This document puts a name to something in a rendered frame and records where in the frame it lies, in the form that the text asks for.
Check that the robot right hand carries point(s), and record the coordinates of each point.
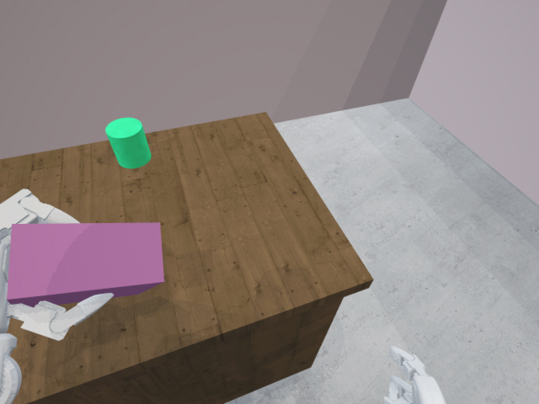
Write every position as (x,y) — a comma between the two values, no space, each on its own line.
(424,389)

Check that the sponge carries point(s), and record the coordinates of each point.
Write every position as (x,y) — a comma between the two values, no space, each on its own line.
(70,262)

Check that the robot left hand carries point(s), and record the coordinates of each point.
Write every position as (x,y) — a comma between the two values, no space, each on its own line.
(46,318)

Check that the left robot forearm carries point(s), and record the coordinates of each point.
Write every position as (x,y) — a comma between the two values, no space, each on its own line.
(10,373)

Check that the table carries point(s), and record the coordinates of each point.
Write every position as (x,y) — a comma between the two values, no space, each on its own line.
(255,268)

